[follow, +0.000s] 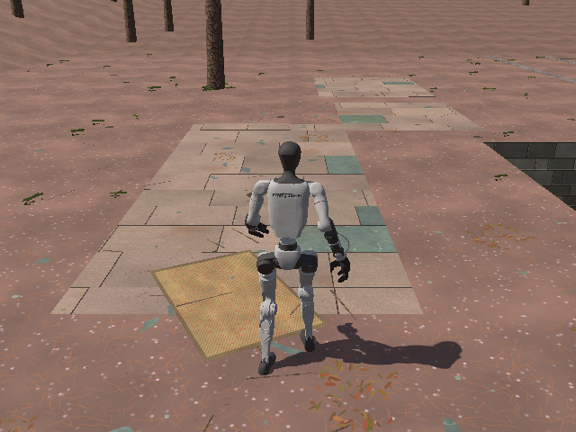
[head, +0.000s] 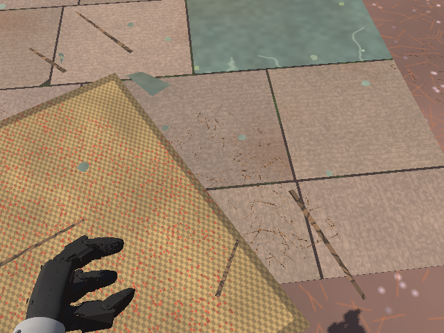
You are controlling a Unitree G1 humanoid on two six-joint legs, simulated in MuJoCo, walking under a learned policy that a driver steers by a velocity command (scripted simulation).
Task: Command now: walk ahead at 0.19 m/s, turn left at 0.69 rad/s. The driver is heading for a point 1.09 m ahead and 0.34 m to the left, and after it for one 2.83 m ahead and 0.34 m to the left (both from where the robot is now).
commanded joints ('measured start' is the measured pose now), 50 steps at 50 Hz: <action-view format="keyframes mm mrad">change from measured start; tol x32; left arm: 1 202 131 69 5 2 13 13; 50 245 227 111 78 -15 78 8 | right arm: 1 -181 -135 -40 -148 4 -1 -18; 4 160 -51 -3 -161 -7 11 1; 50 -317 -90 -2 -232 -53 25 -17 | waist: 1 192 100 -174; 4 47 -337 -420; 23 84 -83 -180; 26 76 368 -222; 50 114 -230 -101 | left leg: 1 -228 99 -185 88 250 40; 3 -407 -47 -20 551 -460 -32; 8 -476 156 115 907 -206 -121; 22 -183 174 273 253 -19 -22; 25 225 359 -105 -5 594 162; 50 -230 -5 160 373 -186 -23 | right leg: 1 481 -10 -22 -108 191 -16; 4 713 -541 509 -150 459 -290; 7 467 -343 231 -240 15 -247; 21 431 -375 -220 -233 158 -237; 27 -204 -56 -119 639 -562 26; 45 301 -59 -149 -81 -49 -34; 50 314 -287 349 -217 184 -292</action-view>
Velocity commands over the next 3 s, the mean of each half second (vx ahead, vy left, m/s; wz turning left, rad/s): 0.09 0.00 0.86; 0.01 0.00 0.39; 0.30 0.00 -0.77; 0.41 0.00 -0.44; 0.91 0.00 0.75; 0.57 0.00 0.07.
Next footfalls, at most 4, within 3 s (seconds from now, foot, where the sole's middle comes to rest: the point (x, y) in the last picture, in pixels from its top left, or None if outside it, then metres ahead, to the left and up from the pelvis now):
0.04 right None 0.21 -0.12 -0.78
0.48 left None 0.11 0.13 -0.78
0.90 right None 0.27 -0.05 -0.78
1.18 left None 0.10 0.14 -0.78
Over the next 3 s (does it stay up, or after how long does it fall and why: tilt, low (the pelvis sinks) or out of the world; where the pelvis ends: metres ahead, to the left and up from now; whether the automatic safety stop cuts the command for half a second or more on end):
stays up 1.12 0.41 0.00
